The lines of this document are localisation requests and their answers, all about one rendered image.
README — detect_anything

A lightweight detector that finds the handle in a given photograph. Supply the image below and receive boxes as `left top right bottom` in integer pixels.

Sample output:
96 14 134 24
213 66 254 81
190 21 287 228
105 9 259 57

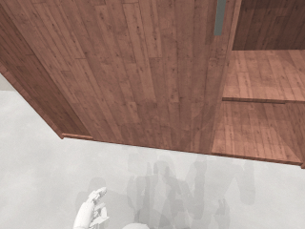
213 0 226 36

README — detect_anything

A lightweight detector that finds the left robot hand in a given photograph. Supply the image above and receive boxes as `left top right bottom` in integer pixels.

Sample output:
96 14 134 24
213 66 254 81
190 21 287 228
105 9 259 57
72 187 110 229

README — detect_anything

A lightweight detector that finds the wardrobe door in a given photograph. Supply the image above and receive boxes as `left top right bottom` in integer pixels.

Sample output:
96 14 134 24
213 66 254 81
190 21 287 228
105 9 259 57
0 0 242 155
0 3 91 136

